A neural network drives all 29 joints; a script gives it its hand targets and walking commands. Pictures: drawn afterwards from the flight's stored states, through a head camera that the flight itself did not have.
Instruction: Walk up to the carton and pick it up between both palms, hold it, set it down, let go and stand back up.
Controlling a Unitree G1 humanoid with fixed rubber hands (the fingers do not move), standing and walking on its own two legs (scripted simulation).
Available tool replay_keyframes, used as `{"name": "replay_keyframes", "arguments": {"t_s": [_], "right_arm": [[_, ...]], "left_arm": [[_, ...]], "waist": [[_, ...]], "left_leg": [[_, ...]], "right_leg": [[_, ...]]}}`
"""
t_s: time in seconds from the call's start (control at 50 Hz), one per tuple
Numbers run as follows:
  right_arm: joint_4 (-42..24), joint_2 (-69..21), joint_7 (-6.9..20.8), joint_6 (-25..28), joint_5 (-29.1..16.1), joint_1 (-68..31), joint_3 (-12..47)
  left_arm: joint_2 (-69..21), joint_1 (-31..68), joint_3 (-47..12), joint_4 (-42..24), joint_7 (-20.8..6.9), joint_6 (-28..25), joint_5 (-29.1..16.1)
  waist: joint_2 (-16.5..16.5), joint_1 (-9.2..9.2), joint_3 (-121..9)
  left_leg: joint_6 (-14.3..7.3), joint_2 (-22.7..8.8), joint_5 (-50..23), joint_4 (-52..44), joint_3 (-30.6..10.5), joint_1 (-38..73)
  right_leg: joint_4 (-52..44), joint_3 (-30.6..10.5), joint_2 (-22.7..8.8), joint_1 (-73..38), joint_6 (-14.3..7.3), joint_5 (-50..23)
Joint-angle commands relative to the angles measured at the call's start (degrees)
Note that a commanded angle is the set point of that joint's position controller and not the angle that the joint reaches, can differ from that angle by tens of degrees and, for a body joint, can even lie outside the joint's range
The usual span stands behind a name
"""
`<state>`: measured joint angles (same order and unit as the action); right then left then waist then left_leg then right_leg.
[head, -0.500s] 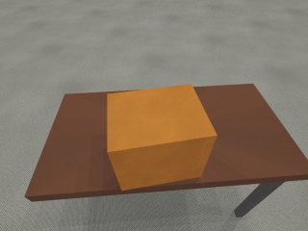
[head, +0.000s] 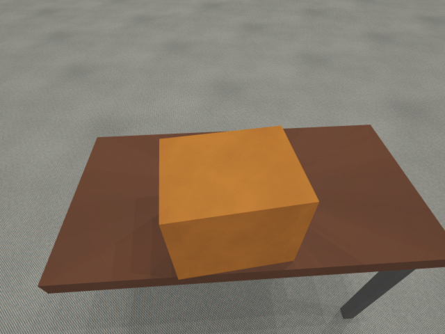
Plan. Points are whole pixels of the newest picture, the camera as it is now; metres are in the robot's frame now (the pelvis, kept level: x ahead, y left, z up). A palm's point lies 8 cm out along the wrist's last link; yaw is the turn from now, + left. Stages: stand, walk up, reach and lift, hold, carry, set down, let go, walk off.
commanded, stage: walk up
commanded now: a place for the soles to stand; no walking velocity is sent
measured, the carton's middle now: (229, 202) +0.41 +0.00 -0.02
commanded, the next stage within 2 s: stand in 0.06 s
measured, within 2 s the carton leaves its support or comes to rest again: neither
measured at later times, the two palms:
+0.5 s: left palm out of the picture +0.15 +0.23 -0.11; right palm out of the picture +0.14 -0.24 -0.11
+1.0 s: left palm out of the picture +0.13 +0.24 -0.09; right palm out of the picture +0.12 -0.23 -0.08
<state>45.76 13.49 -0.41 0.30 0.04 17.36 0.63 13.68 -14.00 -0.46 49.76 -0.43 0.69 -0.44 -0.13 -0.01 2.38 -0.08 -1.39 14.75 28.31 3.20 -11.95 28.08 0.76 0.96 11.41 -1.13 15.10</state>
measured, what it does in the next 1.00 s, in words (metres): stands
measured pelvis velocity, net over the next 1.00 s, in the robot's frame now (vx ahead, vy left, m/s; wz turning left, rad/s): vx -0.01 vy -0.01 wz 0.00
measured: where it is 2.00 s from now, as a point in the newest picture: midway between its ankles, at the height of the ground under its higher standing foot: outside the picture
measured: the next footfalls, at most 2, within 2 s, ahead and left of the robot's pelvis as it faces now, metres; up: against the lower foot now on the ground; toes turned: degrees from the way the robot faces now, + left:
none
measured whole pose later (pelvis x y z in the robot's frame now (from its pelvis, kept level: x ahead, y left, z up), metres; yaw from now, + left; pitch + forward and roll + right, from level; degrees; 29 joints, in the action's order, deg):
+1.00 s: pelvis -0.01 -0.01 +0.00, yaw +0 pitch -2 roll +0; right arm 39.5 8.1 3.3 12.6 -1.4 13.2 -1.7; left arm 13.3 -12.5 2.9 30.4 2.7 3.5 -3.5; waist -2.4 0.4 5.3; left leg 1.0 -2.2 12.7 26.2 3.3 -11.3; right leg 27.0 2.0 1.1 11.2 -2.1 13.8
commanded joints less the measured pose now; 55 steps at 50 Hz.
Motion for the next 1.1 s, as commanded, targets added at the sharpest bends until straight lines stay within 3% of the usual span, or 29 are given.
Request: {"name": "replay_keyframes", "arguments": {"t_s": [0.0,0.24,0.26,0.28,0.3,0.32,0.36,0.4,0.42,0.44,0.48,0.56,0.66,0.76,0.9,1.08], "right_arm": [[-4.2,9.0,-0.5,1.4,0.0,1.7,-2.8],[-1.8,8.7,-0.8,1.4,0.0,2.1,-2.8],[-6.7,2.4,0.7,6.0,7.1,-37.0,-8.4],[-4.1,4.2,2.4,4.6,7.5,-29.2,-9.9],[-6.9,5.2,3.2,2.7,6.9,-26.9,-9.7],[-8.2,5.3,3.5,1.3,6.0,-23.8,-9.6],[-8.8,7.0,3.7,0.2,2.9,-16.9,-9.3],[-8.5,8.8,3.6,0.9,-0.6,-10.2,-8.0],[-8.0,9.8,3.5,1.4,-2.6,-7.6,-7.0],[-7.5,10.7,3.4,1.9,-3.9,-5.8,-6.2],[-7.7,11.3,3.2,2.8,-4.5,-5.5,-5.1],[-11.0,7.4,2.7,2.6,-1.6,-9.9,-4.3],[-16.6,3.6,3.8,3.3,-0.8,-11.5,-4.5],[-19.2,2.5,4.3,7.6,-0.7,-8.9,-5.5],[-14.4,3.5,3.2,14.5,-1.6,-5.5,-5.9],[-10.9,4.3,4.1,17.6,-3.0,-8.4,-4.1]], "left_arm": [[8.6,-0.4,2.4,-4.5,0.5,-1.4,0.0],[8.5,-1.5,2.3,-2.1,0.8,-1.5,0.0],[14.2,35.9,4.8,-17.3,1.0,7.4,-2.4],[11.2,30.1,2.2,-17.5,2.4,13.3,-2.8],[10.8,27.9,2.6,-20.1,2.4,17.3,-2.2],[9.9,25.4,2.5,-22.4,2.1,20.3,-1.9],[8.0,20.3,2.8,-28.7,1.7,24.3,-0.9],[6.9,11.4,4.8,-32.2,1.1,25.6,1.0],[6.6,7.0,6.0,-33.5,0.8,25.7,2.2],[6.1,3.4,7.0,-34.1,0.6,25.6,3.1],[5.2,0.0,7.9,-33.7,0.4,24.8,3.9],[5.7,4.3,7.9,-29.8,0.7,23.2,4.1],[6.2,10.7,8.0,-31.4,2.0,18.3,2.8],[6.2,11.6,6.8,-34.0,3.5,10.2,-0.1],[6.5,5.4,5.8,-29.5,3.5,1.1,-2.8],[5.4,5.6,4.3,-24.3,4.2,-4.7,-3.9]], "waist": [[0.3,-0.06,-1.9],[0.5,0.05,-0.7],[-0.6,-0.79,-2.8],[-1.5,-2.49,2.8],[-3.3,-2.17,-0.9],[-3.1,-1.75,-4.1],[0.2,-1.08,-10.1],[1.7,-1.71,-16.1],[2.5,-1.65,-17.6],[2.8,-1.70,-17.2],[1.2,-1.86,-13.9],[-2.0,-0.42,-1.3],[1.0,1.27,0.2],[1.1,0.25,-5.7],[-0.2,-0.03,-8.2],[-0.6,1.28,-4.2]], "left_leg": [[-1.9,-5.6,-8.8,-5.9,-6.7,0.8],[-1.6,-5.2,-6.5,-7.0,-7.4,0.3],[0.7,-1.6,7.5,3.3,0.8,-11.7],[0.2,-1.4,15.4,4.2,1.1,-14.7],[0.0,-1.5,13.6,5.5,1.4,-13.0],[0.4,-1.7,10.7,6.6,1.4,-10.5],[1.1,-2.3,6.0,6.1,1.0,-5.5],[2.8,-1.6,-11.3,7.5,0.2,3.8],[3.4,-1.1,-17.7,7.5,-0.4,8.2],[3.7,-0.6,-21.8,6.8,-0.8,11.0],[3.5,0.8,-22.4,4.6,-1.2,12.4],[1.4,2.1,-4.7,-1.0,0.6,5.4],[0.6,1.4,-0.9,-3.1,1.5,2.3],[0.4,1.1,-3.0,-3.0,1.3,4.9],[0.8,1.8,-10.3,-4.4,0.7,8.7],[1.0,1.4,-10.7,-7.5,0.2,8.5]], "right_leg": [[-5.9,-6.6,-6.4,0.7,-1.1,-9.3],[-7.3,-6.2,-6.6,0.6,-0.9,-6.4],[4.0,0.6,-3.2,11.7,-0.8,10.6],[5.8,0.8,-3.0,13.1,-1.3,17.9],[6.4,0.9,-3.5,11.3,-1.1,15.9],[6.9,0.8,-3.7,10.6,-1.1,11.1],[6.8,1.6,-2.7,8.8,-1.5,2.5],[6.9,3.0,-1.0,5.3,-1.1,-14.3],[5.8,3.3,0.0,2.8,-0.8,-19.1],[4.4,3.4,0.6,1.5,-0.6,-21.9],[1.3,2.8,0.8,0.8,0.1,-23.1],[-4.4,0.8,-0.9,3.9,0.8,-5.9],[-6.2,-0.3,-1.3,5.8,0.2,2.1],[-6.1,-1.3,-2.0,5.9,0.5,-1.8],[-7.5,-1.4,-1.2,1.5,1.1,-10.5],[-10.3,-1.2,-0.5,1.1,-0.7,-4.3]]}}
